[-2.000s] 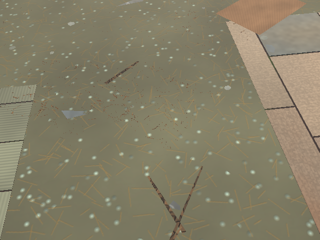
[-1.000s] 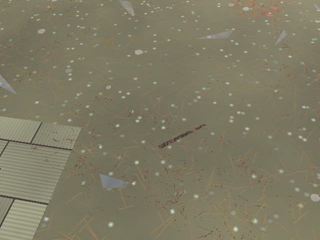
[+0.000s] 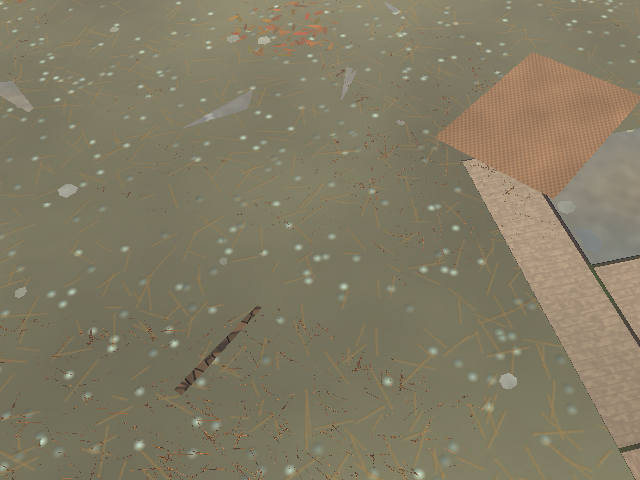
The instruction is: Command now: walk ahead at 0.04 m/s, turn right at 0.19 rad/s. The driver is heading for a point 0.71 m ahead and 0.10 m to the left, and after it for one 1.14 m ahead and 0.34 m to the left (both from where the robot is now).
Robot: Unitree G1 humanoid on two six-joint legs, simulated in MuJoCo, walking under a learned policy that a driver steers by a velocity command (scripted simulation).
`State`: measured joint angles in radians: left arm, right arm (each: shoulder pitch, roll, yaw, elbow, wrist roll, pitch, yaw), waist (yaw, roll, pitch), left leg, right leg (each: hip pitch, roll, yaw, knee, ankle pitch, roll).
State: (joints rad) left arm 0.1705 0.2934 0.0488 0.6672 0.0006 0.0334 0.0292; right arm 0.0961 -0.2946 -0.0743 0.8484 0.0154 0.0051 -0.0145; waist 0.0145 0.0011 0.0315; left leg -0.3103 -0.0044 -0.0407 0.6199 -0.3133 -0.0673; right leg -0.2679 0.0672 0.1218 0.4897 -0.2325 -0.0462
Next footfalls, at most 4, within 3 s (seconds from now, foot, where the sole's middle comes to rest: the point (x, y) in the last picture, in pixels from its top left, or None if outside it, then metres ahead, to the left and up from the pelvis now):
0.04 left None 0.04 0.14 -0.78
0.38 right None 0.15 -0.13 -0.78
0.90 left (278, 479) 0.48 0.14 -0.78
1.34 right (378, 402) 0.64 -0.06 -0.78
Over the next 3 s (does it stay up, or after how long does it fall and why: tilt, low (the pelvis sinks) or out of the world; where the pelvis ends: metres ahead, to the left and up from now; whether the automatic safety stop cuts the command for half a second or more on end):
stays up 0.68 0.06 0.00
